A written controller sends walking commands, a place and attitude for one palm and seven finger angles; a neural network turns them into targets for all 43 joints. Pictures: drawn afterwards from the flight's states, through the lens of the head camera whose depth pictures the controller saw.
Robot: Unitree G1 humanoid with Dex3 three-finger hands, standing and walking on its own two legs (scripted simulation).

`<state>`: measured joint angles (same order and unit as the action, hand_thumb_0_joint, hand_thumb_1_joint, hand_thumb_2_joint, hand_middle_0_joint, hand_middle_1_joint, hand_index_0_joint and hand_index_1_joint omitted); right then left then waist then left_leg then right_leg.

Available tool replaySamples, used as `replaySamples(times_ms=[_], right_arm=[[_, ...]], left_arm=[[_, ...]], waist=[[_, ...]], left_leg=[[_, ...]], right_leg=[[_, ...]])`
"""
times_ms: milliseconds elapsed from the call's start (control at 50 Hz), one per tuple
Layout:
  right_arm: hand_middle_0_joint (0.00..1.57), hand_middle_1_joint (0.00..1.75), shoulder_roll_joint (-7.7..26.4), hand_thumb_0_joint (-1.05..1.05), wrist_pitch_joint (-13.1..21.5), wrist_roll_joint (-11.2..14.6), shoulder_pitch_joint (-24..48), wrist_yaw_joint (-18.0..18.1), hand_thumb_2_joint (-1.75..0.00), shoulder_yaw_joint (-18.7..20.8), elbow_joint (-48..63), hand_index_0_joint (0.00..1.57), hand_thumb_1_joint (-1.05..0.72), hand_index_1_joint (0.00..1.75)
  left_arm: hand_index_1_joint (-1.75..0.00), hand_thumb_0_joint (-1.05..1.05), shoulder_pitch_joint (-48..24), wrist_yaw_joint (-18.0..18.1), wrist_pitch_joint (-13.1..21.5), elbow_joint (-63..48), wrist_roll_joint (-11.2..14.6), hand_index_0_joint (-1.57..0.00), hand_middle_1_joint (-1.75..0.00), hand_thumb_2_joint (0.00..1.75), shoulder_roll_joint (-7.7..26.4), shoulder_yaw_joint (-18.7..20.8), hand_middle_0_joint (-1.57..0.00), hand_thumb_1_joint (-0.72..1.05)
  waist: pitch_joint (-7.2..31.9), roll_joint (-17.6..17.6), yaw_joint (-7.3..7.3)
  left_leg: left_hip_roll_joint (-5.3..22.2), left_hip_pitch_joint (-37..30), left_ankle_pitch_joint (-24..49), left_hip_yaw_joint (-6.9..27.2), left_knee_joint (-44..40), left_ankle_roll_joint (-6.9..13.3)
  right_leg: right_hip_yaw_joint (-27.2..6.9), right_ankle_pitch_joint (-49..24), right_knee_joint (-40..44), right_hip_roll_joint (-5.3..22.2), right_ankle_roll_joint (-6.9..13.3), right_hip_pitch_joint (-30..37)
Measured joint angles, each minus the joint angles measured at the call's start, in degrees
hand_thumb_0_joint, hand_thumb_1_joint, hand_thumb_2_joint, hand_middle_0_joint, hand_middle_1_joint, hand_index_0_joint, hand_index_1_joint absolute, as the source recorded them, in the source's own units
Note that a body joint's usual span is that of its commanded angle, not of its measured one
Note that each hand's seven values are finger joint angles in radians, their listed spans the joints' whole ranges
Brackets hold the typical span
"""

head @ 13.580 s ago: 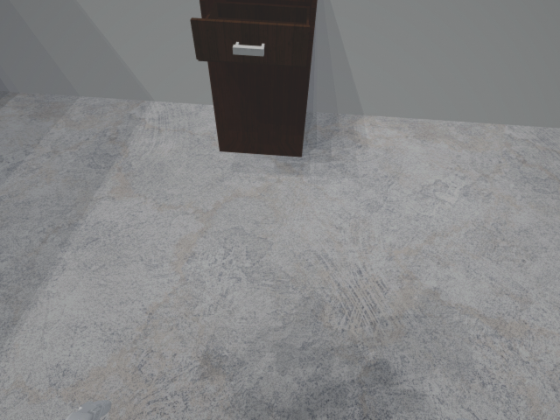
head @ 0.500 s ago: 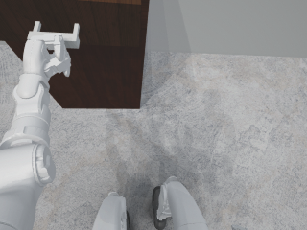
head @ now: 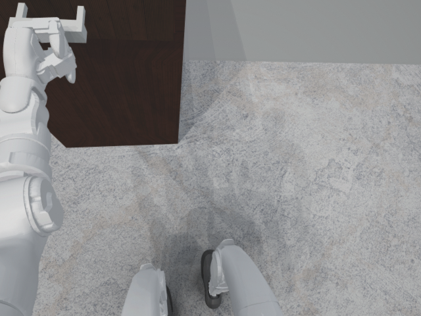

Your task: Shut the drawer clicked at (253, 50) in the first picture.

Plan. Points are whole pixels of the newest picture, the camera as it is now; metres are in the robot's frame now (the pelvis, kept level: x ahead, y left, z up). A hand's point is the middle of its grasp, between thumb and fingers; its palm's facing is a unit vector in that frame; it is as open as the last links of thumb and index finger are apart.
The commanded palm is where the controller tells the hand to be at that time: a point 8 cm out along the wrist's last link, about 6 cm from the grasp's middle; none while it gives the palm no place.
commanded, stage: push the drawer shut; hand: left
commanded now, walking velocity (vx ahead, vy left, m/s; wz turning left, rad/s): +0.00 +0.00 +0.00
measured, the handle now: (51, 20) +0.64 +0.20 +0.05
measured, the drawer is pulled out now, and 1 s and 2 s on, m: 0.03 0.00 0.00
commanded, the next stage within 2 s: pull the fist back off the drawer in 0.46 s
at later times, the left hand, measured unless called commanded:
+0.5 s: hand (64, 40) +0.59 +0.18 +0.05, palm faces -0.04 -1.00 -0.06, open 3.2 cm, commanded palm +0.63 +0.18 +0.05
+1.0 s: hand (66, 42) +0.59 +0.17 +0.05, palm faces -0.04 -1.00 -0.04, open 3.3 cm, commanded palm +0.57 +0.19 +0.05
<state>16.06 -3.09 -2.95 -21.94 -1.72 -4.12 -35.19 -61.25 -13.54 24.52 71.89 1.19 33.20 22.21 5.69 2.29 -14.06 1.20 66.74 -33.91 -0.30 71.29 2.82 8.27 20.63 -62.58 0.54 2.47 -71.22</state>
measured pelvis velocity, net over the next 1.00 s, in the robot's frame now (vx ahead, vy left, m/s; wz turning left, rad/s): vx -0.03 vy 0.01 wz -0.02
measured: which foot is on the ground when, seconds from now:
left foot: down 0.00-1.00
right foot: down 0.00-1.00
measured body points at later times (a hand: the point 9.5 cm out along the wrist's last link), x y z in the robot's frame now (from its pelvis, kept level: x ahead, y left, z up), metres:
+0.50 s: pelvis -0.01 +0.00 -0.02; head +0.20 +0.04 +0.38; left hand +0.59 +0.23 +0.06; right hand -0.06 -0.25 -0.10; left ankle -0.02 +0.08 -0.63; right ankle +0.07 -0.11 -0.63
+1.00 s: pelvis -0.03 +0.01 -0.02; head +0.19 +0.05 +0.37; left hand +0.58 +0.23 +0.06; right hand -0.09 -0.24 -0.10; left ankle -0.02 +0.08 -0.63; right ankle +0.07 -0.11 -0.63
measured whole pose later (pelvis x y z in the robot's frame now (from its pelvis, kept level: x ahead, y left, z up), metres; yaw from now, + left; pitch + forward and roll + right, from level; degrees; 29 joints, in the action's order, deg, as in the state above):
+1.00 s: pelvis -0.03 +0.01 -0.02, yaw -1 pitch +33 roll -6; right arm 15.3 -1.7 -3.8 -25.2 -2.9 -7.0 -34.7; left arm -74.6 -13.3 16.9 75.2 -3.3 42.5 21.9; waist 4.6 2.2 -18.9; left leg 1.7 76.0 -32.8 1.0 75.7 3.3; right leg 9.5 18.0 -63.8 0.2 2.4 -78.7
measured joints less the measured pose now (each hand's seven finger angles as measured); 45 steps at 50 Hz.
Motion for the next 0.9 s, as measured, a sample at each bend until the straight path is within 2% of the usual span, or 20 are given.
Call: replaySamples(times_ms=[240,360,600,780,900], right_arm=[[0.20,0.30,0.0,0.00,-0.1,-0.7,0.0,-0.1,-0.90,-1.0,0.5,0.21,-0.91,0.30],[0.20,0.30,-0.4,0.00,-0.3,-0.7,-0.9,-0.3,-0.90,-1.7,0.0,0.21,-0.91,0.30],[0.20,0.30,-0.3,0.00,2.2,-0.9,-1.3,0.3,-0.90,-2.9,-1.0,0.21,-0.91,0.30],[0.20,0.30,0.0,0.00,2.7,-1.2,-2.4,-0.2,-0.90,-3.1,-0.6,0.21,-0.91,0.30],[0.20,0.30,-0.4,0.00,2.1,-1.2,-3.2,-0.7,-0.90,-3.1,0.1,0.21,-0.91,0.30]], left_arm=[[-1.60,0.06,-8.4,0.6,-2.5,4.3,-2.7,-1.40,-1.60,0.96,4.8,0.0,-1.40,0.83],[-1.60,0.04,-10.7,-0.4,-3.3,5.4,-3.4,-1.40,-1.60,0.99,6.4,-0.6,-1.40,0.75],[-1.60,0.06,-16.6,-0.1,-6.5,8.2,-4.4,-1.40,-1.60,0.98,10.8,-3.6,-1.40,0.66],[-1.60,0.09,-18.4,-0.1,-7.5,8.3,-5.5,-1.40,-1.60,0.97,11.8,-3.2,-1.40,0.67],[-1.60,0.08,-17.0,0.1,-7.8,6.4,-5.6,-1.40,-1.60,0.96,11.2,-1.9,-1.40,0.69]], waist=[[-0.4,0.4,-2.43],[-0.6,0.2,-2.59],[-0.7,0.0,-4.95],[-1.1,-0.2,-5.73],[-1.1,-0.2,-5.56]], left_leg=[[0.2,4.5,-0.4,1.0,2.4,-0.1],[0.3,6.0,-0.3,1.6,3.2,-0.2],[0.1,9.6,1.0,2.8,4.5,-0.2],[0.1,10.9,1.4,2.5,5.3,0.1],[0.3,10.9,1.4,2.0,5.3,0.3]], right_leg=[[1.0,0.0,-1.3,-0.1,0.2,-3.8],[1.6,-0.2,-1.6,-0.1,0.4,-4.9],[2.7,-1.7,-1.6,0.2,0.6,-7.4],[2.4,-2.6,-1.8,0.1,0.4,-8.5],[1.9,-2.7,-1.9,0.0,0.2,-8.7]])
